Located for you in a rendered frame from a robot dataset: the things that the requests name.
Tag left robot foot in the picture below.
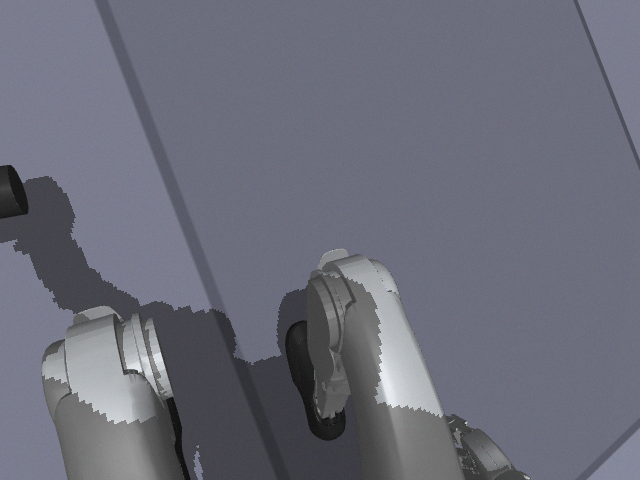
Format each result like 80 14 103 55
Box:
166 397 191 480

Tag right robot hand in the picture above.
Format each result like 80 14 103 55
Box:
446 414 517 480

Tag right robot foot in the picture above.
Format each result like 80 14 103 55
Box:
285 320 346 441

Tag can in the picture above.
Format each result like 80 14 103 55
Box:
0 165 28 219

